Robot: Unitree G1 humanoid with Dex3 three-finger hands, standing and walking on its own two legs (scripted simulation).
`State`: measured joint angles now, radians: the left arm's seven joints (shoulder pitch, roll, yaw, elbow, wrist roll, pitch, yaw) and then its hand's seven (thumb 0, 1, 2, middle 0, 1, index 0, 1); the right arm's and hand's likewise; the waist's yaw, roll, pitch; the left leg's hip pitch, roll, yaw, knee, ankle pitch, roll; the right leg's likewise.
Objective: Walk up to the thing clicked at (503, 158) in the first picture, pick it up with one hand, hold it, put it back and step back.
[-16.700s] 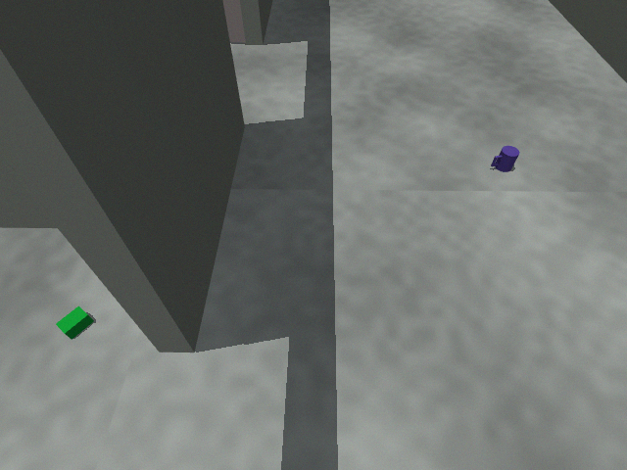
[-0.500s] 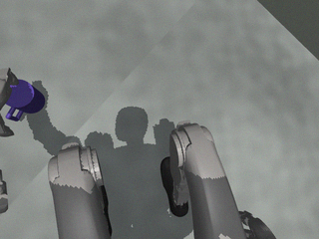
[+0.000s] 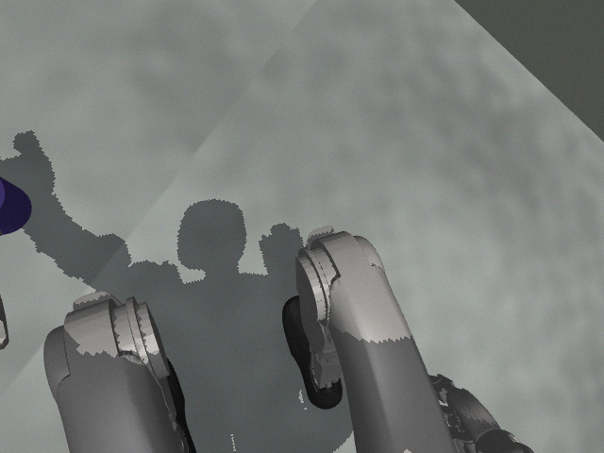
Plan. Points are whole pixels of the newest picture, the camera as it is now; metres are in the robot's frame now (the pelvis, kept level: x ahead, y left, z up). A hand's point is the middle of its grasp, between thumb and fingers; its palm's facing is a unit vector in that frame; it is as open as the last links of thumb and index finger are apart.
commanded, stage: rest palm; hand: left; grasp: from above
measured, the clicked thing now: out of the picture +0.46 +0.33 -0.27
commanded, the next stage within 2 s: close in 1.10 s
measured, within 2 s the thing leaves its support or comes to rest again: neither
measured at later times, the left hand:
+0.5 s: hand out of the picture +0.45 +0.31 -0.23, palm faces -0.46 -0.09 -0.88, open 13.9 cm
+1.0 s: hand out of the picture +0.46 +0.30 -0.25, palm faces -0.46 -0.12 -0.88, open 13.9 cm
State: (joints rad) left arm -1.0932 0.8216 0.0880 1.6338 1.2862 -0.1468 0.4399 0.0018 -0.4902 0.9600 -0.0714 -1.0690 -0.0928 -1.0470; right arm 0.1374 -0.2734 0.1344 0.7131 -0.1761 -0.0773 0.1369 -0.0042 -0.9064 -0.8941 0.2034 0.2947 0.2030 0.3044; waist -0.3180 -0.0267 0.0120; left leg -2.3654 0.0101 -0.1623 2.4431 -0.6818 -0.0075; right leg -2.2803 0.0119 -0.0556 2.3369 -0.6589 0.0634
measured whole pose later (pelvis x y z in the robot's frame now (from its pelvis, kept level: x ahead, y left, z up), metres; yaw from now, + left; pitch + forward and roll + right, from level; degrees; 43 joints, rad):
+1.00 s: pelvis +0.00 +0.00 -0.02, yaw -4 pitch +30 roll -13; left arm -1.04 0.96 0.14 1.71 1.29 -0.22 0.57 0.00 -0.49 0.98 -0.08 -1.03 -0.09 -1.03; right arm 0.11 -0.31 0.23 0.69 -0.26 -0.18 0.22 0.00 -0.91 -0.90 0.20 0.30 0.20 0.30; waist -0.36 -0.09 0.11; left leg -2.36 0.01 -0.24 2.55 -0.73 -0.02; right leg -2.26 0.04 -0.11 2.39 -0.67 0.07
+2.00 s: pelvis +0.00 +0.00 -0.02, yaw -4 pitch +29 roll -13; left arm -1.07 1.00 0.11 1.77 1.32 -0.26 0.59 0.00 -0.30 0.82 -0.25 -0.98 -0.38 -0.95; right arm 0.11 -0.33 0.26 0.67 -0.27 -0.19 0.22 0.00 -0.90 -0.90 0.20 0.29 0.20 0.30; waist -0.36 -0.11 0.12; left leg -2.35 0.01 -0.25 2.55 -0.72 -0.01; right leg -2.25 0.04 -0.12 2.37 -0.65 0.08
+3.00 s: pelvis +0.01 +0.00 -0.01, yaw -3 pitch +32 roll -13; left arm -0.91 0.86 0.15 1.46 1.29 -0.21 0.50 -0.02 -0.11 0.78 -0.45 -0.96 -0.58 -0.90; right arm 0.15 -0.31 0.17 0.70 -0.23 -0.16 0.23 0.00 -0.92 -0.90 0.20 0.29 0.20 0.30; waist -0.30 -0.07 0.03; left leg -2.37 0.00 -0.23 2.52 -0.72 -0.02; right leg -2.26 0.02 -0.11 2.36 -0.68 0.05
